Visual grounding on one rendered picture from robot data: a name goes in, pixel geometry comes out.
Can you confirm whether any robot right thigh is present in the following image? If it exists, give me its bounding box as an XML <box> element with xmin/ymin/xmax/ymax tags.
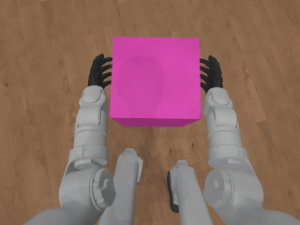
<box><xmin>170</xmin><ymin>164</ymin><xmax>214</xmax><ymax>225</ymax></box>

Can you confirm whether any robot left upper arm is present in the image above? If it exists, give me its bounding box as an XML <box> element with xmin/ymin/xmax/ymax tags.
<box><xmin>23</xmin><ymin>167</ymin><xmax>116</xmax><ymax>225</ymax></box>

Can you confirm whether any robot right upper arm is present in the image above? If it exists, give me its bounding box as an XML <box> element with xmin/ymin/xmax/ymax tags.
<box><xmin>203</xmin><ymin>167</ymin><xmax>300</xmax><ymax>225</ymax></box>

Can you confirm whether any robot left hand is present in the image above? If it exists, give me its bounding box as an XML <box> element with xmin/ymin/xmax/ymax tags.
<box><xmin>87</xmin><ymin>53</ymin><xmax>113</xmax><ymax>89</ymax></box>

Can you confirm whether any robot left forearm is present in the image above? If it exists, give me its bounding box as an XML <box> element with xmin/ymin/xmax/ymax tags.
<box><xmin>58</xmin><ymin>85</ymin><xmax>109</xmax><ymax>203</ymax></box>

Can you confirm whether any robot right hand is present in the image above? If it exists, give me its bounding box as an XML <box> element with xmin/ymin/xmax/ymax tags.
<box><xmin>200</xmin><ymin>55</ymin><xmax>223</xmax><ymax>94</ymax></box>

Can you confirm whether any robot right shin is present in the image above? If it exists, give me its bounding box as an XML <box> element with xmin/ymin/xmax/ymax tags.
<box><xmin>172</xmin><ymin>159</ymin><xmax>196</xmax><ymax>204</ymax></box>

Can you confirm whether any robot right forearm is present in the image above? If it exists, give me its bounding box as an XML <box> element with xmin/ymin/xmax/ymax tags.
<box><xmin>202</xmin><ymin>87</ymin><xmax>259</xmax><ymax>180</ymax></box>

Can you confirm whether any carton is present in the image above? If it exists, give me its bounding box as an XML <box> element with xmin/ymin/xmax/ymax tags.
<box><xmin>110</xmin><ymin>37</ymin><xmax>202</xmax><ymax>128</ymax></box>

